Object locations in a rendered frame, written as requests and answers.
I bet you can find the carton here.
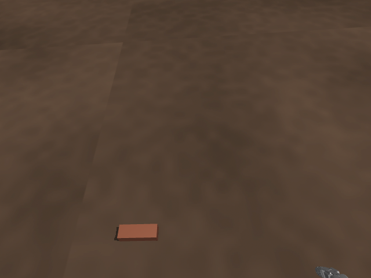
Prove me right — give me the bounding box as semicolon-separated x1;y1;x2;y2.
117;224;159;242

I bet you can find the right robot hand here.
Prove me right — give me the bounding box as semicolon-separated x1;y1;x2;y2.
315;266;348;278

